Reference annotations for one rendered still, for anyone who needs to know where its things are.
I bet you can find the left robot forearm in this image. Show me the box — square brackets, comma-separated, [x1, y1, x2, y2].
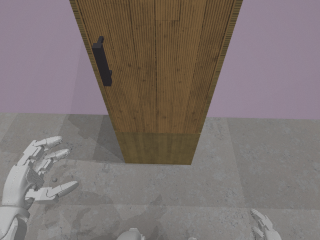
[0, 205, 31, 240]

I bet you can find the left robot hand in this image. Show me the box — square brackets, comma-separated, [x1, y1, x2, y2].
[1, 136, 79, 210]

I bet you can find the cupboard door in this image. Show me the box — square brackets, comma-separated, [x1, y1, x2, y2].
[74, 0, 237, 134]

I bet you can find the robot left shin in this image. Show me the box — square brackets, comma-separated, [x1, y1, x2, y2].
[129, 228, 139, 232]

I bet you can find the handle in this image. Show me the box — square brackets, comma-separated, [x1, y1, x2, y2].
[92, 36, 112, 87]

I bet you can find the right robot hand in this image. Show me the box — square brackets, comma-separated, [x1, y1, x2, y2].
[248, 209, 282, 240]

